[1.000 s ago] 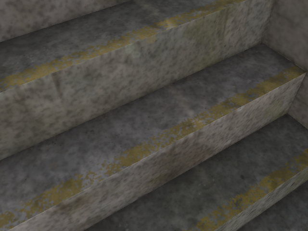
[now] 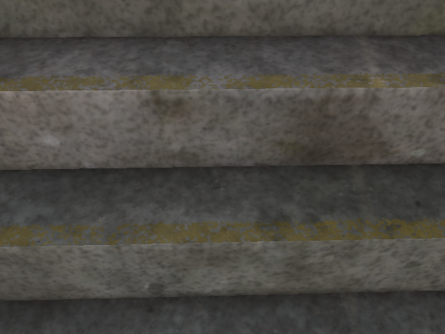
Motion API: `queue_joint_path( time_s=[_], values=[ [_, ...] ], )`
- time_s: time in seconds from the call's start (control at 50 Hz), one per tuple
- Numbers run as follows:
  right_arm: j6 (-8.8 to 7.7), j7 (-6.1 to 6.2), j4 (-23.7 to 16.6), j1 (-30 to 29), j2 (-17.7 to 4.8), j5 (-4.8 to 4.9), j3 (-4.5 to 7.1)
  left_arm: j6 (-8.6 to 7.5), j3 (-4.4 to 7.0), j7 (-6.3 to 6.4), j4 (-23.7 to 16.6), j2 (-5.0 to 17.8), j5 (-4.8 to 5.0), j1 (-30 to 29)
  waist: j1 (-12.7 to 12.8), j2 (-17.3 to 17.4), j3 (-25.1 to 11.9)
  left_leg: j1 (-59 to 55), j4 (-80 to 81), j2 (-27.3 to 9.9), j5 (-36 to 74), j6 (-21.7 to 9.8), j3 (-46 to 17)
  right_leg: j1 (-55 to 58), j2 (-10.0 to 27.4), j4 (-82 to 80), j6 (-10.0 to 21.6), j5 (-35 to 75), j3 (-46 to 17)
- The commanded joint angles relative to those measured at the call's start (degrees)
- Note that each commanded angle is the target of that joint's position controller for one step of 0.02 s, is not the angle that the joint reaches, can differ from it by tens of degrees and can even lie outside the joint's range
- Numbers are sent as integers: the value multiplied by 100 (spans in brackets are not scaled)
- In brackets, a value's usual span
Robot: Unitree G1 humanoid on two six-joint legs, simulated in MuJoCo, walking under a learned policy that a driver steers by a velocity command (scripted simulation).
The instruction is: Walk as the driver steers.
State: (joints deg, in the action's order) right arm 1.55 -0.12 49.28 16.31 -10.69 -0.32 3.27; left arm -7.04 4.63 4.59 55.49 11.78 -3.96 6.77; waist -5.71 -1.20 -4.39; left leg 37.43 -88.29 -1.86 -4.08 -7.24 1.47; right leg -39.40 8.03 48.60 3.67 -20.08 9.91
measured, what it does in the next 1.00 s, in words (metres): walks ahead: left foot 0.23 m lower, then right foot 0.23 m higher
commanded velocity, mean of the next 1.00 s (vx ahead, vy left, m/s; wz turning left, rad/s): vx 0.50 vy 0.00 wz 0.15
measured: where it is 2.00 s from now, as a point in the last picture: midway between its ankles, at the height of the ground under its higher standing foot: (15, 261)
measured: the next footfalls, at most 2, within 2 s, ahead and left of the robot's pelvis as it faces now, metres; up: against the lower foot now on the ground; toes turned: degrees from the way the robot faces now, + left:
left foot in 0.12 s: -0.10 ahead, +0.12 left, -0.23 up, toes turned +8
right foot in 0.66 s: +0.19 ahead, +0.03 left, +0.00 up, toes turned -2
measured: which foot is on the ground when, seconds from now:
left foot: up 0.00-0.10, down 0.12-0.68, up 0.70-1.00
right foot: down 0.00-0.04, up 0.06-0.64, down 0.66-1.00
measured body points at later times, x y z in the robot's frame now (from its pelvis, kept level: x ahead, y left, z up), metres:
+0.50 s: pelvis -0.02 +0.10 -0.20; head -0.01 +0.13 +0.25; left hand +0.25 +0.26 -0.27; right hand -0.07 -0.13 -0.32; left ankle -0.14 +0.12 -0.92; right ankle +0.00 -0.03 -0.54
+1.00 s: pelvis +0.16 +0.15 +0.03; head +0.15 +0.17 +0.48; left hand +0.16 +0.36 -0.14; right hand +0.37 +0.00 -0.05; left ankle +0.20 +0.28 -0.38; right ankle +0.15 +0.03 -0.69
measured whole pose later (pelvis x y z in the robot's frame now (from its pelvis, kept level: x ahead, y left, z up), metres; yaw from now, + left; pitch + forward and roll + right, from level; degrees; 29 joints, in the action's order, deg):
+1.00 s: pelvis +0.16 +0.15 +0.03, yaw +3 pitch +2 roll -2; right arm -3.3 1.7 38.1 6.5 -1.9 -0.7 -1.7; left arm -6.8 2.8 1.2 60.3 7.2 -0.6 19.3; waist -0.4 -0.4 -3.7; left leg 70.8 -124.2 -1.1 -4.3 -6.5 -3.0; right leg -19.6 0.4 39.8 4.4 -22.5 5.5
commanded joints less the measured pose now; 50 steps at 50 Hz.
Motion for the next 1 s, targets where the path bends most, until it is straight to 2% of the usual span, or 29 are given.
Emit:
queue_joint_path(
  time_s=[0.02,0.04,0.06,0.08,0.1,0.14,0.16,0.2,0.22,0.24,0.26,0.32,0.4,0.46,0.52,0.56,0.58,0.62,0.64,0.66,0.68,0.7,0.72,0.76,0.8,0.84,0.88,0.94,1.0],
  values=[
    [-76,-17,475,2880,-353,228,66,-106,-22,-99,-958,420,-169,-2076,-1236,-90,422,-2144,3832,-446,-603,-619,1145,-1450,498,-342,-406,-2839,-232],
    [-90,-94,629,2912,48,86,-103,104,-164,-91,-946,28,36,-1860,-1027,671,639,-2544,5345,-246,782,-577,2151,-1542,121,723,-375,-2852,378],
    [-227,-179,809,2513,635,107,-299,357,-273,-43,-629,-406,245,-814,-499,2215,460,-2673,6492,-202,2156,-416,2287,-1068,-478,3315,-31,-2362,1037],
    [-397,-190,768,1736,988,-39,-512,479,-400,22,-653,-842,409,-171,-6,2764,272,-2173,7685,-417,3438,-344,1927,-617,-1157,6410,42,-2169,983],
    [-527,-182,728,1004,980,-39,-664,518,-567,106,-888,-1243,431,2,423,2060,265,-1966,8169,-556,3873,-107,1604,-795,-1301,8421,184,-2445,206],
    [-757,-26,583,1366,319,-457,-642,684,-774,-27,-1671,-1661,631,-933,577,-553,559,-2432,7635,-737,3385,403,112,-1804,-1324,9012,257,-1370,-660],
    [-981,-36,730,2609,-660,-1108,-330,431,-847,-164,-2465,-1424,418,-1321,399,-288,792,-4208,5484,-1027,5787,880,-748,-4196,-1620,8752,-94,-983,-910],
    [-964,212,389,2446,-1051,-744,-41,224,-521,-342,-2408,-177,-101,-1467,153,-58,55,-5790,5830,-2044,3233,-163,-2008,-5720,-1134,9241,-270,283,-1191],
    [-1099,464,-99,1311,-1621,-533,256,399,-303,-362,-2748,474,-94,-1701,544,2025,-119,-4709,6898,-3428,933,-1089,-4133,-5055,-524,9213,-471,704,-1785],
    [-1132,544,94,1531,-797,-386,64,478,-156,-408,-2744,885,-222,-2493,236,335,495,-4635,7249,-3190,-195,-1231,-4109,-5371,-508,9042,-592,978,-2208],
    [-1038,513,253,2072,-126,-261,-131,565,-241,-485,-2647,480,-140,-3088,-156,-848,1054,-4392,7228,-2384,-451,-862,-3193,-5410,-708,8616,-619,1289,-1604],
    [-1022,527,95,1953,51,-324,-119,843,-315,-543,-2466,39,23,-2531,-56,-467,1596,-2884,7034,-1663,-473,-499,-2522,-3963,-686,7333,-589,2037,-922],
    [-1085,492,238,2452,-116,-373,11,843,-421,-397,-2459,-523,108,-2089,-251,521,1138,-4218,6702,-1381,1160,-656,-2091,-4852,-964,8651,-294,880,-852],
    [-1176,441,358,2865,-207,-448,66,746,-478,-306,-2894,-640,63,-2597,-381,545,1030,-5385,6711,-1472,1612,-657,-1896,-6234,-1057,9656,-135,-623,-998],
    [-1218,333,351,2276,-77,-335,-6,861,-580,-302,-3343,-528,188,-2985,-37,473,1208,-3911,8038,-1193,1270,-319,-1141,-5040,-976,8549,-42,-696,-216],
    [-1079,378,623,2374,45,-289,-51,953,-751,-270,-3649,-687,346,-3078,71,823,1195,-3435,8612,-909,3110,-17,-377,-3944,-919,7092,197,-784,206],
    [-992,430,662,2229,19,-136,-71,940,-769,-283,-3493,-561,388,-2822,258,529,844,-3348,8492,-591,5124,227,358,-2774,-1130,5800,345,-1004,548],
    [-973,552,398,2080,-1036,225,63,1033,-684,-263,-2994,-61,853,-993,1100,1052,-872,-2262,7295,-599,9625,262,307,2027,-2255,2640,474,-2168,761],
    [-1219,498,238,1721,-1161,378,85,1079,-460,-204,-2595,114,725,112,1488,1568,-1075,-2921,6231,-1405,12150,-5,-184,1976,-2121,2700,467,-2258,502],
    [-1351,351,0,1285,-1293,553,202,968,-270,-240,-2157,480,415,909,1614,1490,-1562,-2410,4354,-1214,12702,441,-223,3102,-1837,1828,1119,-1906,-305],
    [-1436,48,-416,614,-1432,628,200,894,-79,-209,-1665,887,224,1863,2165,157,-2401,-856,1416,82,8943,591,-336,4104,-673,550,2098,-2084,-3048],
    [-1444,-245,-889,-507,-858,74,47,1000,-26,-103,-1397,736,158,1526,1780,-1119,-2903,-412,-1262,1103,1886,207,-678,3475,-94,-706,2107,-2396,-4887],
    [-1321,-314,-1409,-1094,-125,-237,-60,962,57,-107,-1361,722,152,575,1218,-661,-2224,532,-2949,1273,1672,-54,-1413,2390,-104,-991,1842,-3733,-5217],
    [-1069,-307,-1603,-755,722,-473,-301,720,-100,-115,-797,116,172,-200,230,344,116,1789,-3666,1169,1343,-356,-1619,196,226,-1513,1060,-3637,-4564],
    [-756,-62,-1369,29,968,-304,-463,556,-385,-163,-367,-644,156,-618,-496,95,946,2262,-4161,1010,692,-107,-1517,-995,148,-1769,760,-2467,-3309],
    [-568,101,-1227,95,990,-67,-539,359,-388,-301,-4,-453,253,-97,-462,209,1185,2738,-3622,782,662,54,-1328,-835,132,-1928,626,-1288,-2215],
    [-555,153,-1313,-269,502,174,-467,168,-331,-302,2,-64,404,-74,-385,349,1381,2058,-2185,538,826,272,-813,-1360,134,-2532,766,-951,-1769],
    [-469,199,-1102,-312,264,20,-274,-107,-107,-288,58,370,383,526,-37,-91,520,2578,-3442,114,572,165,-244,560,350,-2776,1228,-642,-2149],
    [-526,232,-1742,-2165,608,-103,-389,-166,56,-324,376,332,307,1912,957,-428,846,5408,-4838,-274,-884,-34,-335,3478,1014,-3507,1335,-1134,-3007]
  ],
)
Velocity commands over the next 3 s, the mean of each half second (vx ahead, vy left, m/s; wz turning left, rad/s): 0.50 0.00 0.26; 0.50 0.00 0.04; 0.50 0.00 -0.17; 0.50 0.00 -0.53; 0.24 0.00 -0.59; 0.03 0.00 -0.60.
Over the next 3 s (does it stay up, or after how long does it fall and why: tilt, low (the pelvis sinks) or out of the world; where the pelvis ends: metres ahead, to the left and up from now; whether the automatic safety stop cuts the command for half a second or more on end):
stays up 0.62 0.55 0.53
